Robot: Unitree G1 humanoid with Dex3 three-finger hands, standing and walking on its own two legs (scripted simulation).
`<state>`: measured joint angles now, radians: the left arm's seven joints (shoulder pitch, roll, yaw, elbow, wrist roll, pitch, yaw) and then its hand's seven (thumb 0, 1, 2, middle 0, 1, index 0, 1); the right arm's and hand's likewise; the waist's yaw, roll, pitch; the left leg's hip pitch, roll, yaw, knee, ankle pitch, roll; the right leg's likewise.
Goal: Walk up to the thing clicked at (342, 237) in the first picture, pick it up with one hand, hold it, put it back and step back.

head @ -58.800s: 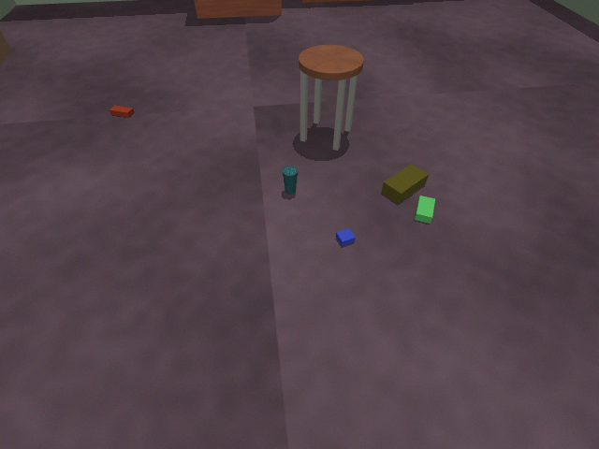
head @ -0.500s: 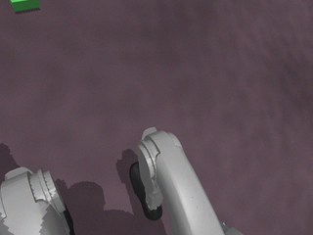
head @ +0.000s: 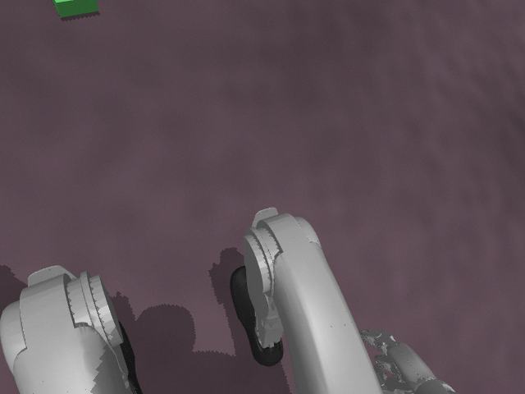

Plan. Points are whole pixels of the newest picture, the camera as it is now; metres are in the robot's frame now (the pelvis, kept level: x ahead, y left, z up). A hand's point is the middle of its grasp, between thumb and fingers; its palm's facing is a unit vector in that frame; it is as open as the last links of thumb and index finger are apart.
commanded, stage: home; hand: left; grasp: from above
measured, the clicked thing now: out of the picture +0.48 +0.35 -0.32
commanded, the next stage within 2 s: none
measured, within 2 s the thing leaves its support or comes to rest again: neither
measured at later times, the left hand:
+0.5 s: hand out of the picture +0.38 +0.36 -0.03, palm faces -0.35 -0.47 -0.81, open 9.3 cm
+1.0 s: hand out of the picture +0.27 +0.26 +0.18, palm faces +0.10 -0.92 -0.38, open 8.0 cm
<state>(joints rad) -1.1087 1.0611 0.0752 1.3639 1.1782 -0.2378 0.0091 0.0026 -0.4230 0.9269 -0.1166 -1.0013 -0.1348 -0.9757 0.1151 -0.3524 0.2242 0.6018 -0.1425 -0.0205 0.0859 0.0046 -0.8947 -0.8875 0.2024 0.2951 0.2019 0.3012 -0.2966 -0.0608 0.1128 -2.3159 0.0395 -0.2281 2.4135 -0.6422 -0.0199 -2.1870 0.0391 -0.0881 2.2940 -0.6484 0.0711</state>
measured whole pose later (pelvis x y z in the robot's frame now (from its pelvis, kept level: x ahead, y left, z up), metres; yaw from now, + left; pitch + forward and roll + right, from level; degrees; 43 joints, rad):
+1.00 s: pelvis +0.04 +0.00 +0.27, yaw +10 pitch +25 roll -4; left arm 0.07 0.35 0.09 0.20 0.07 0.33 0.03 0.01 0.78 0.87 -0.21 -0.32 -0.20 -0.32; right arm 0.12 -0.23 0.02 0.55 0.05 -0.07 -0.07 0.01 -0.91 -0.90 0.20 0.30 0.20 0.30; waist -0.08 0.03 -0.19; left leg -1.38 0.06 -0.09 1.52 -0.58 -0.03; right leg -1.30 -0.02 -0.05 1.47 -0.60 0.03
